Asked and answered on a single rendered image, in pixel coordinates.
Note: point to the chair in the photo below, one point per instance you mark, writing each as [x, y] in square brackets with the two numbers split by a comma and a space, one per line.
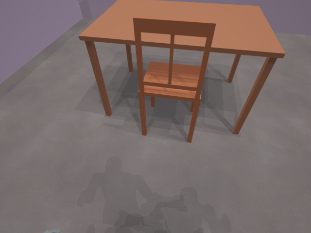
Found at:
[168, 80]

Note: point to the table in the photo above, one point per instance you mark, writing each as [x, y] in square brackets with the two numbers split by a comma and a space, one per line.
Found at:
[239, 30]

